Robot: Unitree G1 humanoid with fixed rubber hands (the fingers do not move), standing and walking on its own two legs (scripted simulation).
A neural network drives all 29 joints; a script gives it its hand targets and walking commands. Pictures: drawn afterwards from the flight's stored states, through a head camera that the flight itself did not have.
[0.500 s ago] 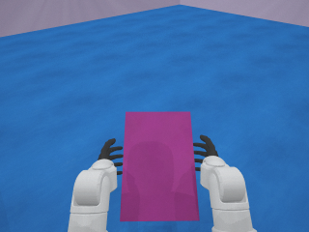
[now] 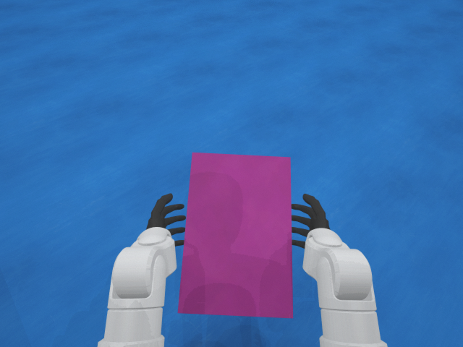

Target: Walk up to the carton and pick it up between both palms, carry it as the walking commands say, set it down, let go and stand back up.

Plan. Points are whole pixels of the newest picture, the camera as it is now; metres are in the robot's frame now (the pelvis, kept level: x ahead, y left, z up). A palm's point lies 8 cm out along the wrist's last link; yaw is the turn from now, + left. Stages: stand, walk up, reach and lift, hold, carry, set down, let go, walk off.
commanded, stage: carry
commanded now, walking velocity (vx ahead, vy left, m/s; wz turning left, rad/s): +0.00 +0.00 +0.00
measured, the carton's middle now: (236, 233) +0.35 -0.01 -0.02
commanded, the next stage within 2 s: hold in 1.80 s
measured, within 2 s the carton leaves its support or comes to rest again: neither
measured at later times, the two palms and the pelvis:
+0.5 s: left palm (169, 233) +0.30 +0.11 +0.06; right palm (323, 232) +0.30 -0.15 +0.07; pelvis +0.02 -0.01 +0.00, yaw +0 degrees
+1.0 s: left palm (179, 212) +0.35 +0.10 +0.06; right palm (324, 210) +0.35 -0.16 +0.07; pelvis +0.06 -0.02 +0.01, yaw -1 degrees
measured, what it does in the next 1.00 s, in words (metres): shifts its weight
